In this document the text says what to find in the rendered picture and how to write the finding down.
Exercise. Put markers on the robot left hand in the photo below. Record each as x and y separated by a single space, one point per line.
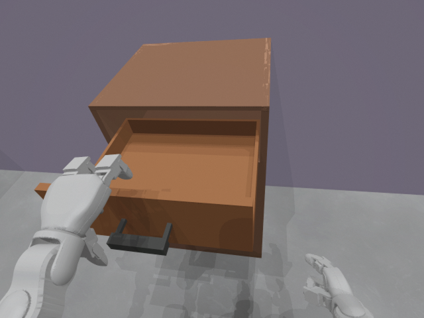
74 200

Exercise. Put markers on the handle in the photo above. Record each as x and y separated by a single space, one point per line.
137 243

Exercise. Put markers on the cabinet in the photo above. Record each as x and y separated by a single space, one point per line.
217 79

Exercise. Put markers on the drawer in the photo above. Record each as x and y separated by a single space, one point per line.
200 175

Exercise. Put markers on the robot right hand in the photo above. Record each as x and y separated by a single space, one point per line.
321 293

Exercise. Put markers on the robot left forearm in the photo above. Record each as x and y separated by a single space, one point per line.
42 275

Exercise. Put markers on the robot right forearm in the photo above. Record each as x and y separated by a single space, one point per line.
348 306

